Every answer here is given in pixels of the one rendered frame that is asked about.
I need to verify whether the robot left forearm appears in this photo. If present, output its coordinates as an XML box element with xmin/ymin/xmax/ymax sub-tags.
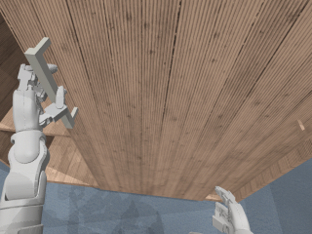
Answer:
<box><xmin>0</xmin><ymin>130</ymin><xmax>51</xmax><ymax>234</ymax></box>

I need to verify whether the right robot hand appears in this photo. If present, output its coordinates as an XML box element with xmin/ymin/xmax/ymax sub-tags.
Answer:
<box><xmin>212</xmin><ymin>186</ymin><xmax>251</xmax><ymax>234</ymax></box>

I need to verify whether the left robot hand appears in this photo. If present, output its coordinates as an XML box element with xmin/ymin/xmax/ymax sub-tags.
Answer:
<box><xmin>13</xmin><ymin>63</ymin><xmax>68</xmax><ymax>133</ymax></box>

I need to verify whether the wardrobe door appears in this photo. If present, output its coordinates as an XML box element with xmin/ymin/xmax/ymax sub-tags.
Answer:
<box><xmin>210</xmin><ymin>93</ymin><xmax>312</xmax><ymax>195</ymax></box>
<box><xmin>0</xmin><ymin>0</ymin><xmax>312</xmax><ymax>201</ymax></box>

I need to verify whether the handle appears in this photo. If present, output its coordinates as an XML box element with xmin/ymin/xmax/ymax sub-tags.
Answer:
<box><xmin>298</xmin><ymin>124</ymin><xmax>312</xmax><ymax>141</ymax></box>
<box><xmin>24</xmin><ymin>37</ymin><xmax>79</xmax><ymax>129</ymax></box>

